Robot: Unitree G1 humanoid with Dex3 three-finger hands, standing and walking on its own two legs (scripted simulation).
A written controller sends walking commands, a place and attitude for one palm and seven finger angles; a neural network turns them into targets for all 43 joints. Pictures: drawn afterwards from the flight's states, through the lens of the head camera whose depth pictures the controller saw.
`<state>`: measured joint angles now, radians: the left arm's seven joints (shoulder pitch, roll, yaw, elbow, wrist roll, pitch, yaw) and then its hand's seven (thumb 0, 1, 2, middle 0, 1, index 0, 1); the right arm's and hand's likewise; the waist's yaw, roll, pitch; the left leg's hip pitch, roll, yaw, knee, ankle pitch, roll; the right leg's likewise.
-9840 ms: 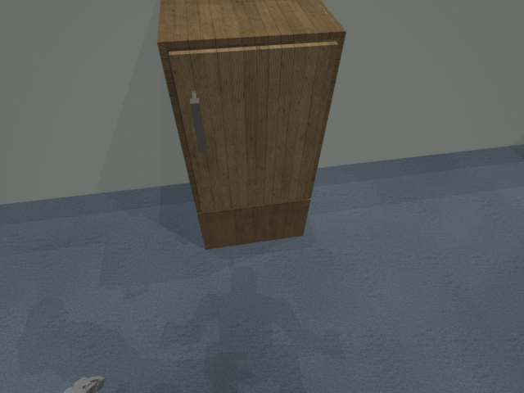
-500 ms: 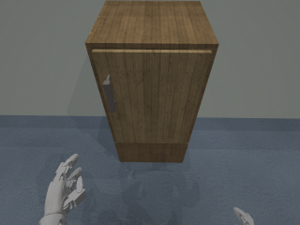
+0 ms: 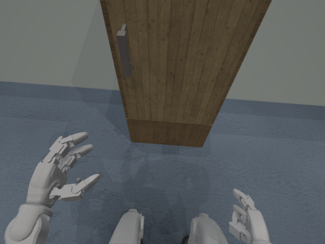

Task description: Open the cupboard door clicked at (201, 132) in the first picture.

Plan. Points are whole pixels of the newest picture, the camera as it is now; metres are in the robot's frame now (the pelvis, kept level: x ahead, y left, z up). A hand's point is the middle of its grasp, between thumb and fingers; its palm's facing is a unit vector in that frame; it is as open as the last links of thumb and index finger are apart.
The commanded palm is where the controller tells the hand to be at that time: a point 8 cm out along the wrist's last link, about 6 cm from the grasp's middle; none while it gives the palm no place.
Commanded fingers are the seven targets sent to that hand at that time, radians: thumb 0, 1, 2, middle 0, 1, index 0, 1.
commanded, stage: raise the hand with hooked fingers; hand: left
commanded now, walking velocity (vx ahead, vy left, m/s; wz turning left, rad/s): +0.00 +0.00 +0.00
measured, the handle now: (126, 52) +0.63 +0.17 +0.06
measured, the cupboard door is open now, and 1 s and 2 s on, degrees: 0 0 0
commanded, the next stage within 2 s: move the hooked fingers beside the handle in 1.40 s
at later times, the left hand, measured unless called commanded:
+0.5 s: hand (54, 162) +0.27 +0.26 +0.05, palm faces +0.02 -1.00 -0.05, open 13.1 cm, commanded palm +0.25 +0.31 +0.06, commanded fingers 0.00 -0.50 0.30 -0.30 -1.20 -0.30 -1.20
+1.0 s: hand (42, 138) +0.32 +0.30 +0.07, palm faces +0.01 -1.00 -0.05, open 13.9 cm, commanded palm +0.29 +0.34 +0.07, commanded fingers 0.00 -0.50 0.30 -0.30 -1.20 -0.30 -1.20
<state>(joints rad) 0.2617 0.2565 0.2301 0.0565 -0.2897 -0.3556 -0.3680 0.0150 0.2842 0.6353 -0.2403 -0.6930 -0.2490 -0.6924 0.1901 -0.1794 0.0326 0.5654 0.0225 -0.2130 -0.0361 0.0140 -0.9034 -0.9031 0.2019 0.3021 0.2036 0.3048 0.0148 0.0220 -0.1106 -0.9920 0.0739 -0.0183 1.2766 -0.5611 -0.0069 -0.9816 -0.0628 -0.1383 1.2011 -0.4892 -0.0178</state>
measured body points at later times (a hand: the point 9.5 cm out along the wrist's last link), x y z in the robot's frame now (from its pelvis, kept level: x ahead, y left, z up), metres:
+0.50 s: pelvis +0.01 +0.02 +0.02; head +0.10 +0.05 +0.46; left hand +0.26 +0.31 +0.06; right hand +0.19 -0.23 -0.04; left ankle +0.03 +0.12 -0.63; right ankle +0.05 -0.12 -0.63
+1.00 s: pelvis +0.02 +0.02 +0.02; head +0.12 +0.04 +0.46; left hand +0.31 +0.35 +0.07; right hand +0.18 -0.23 -0.06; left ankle +0.03 +0.12 -0.63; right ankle +0.05 -0.12 -0.63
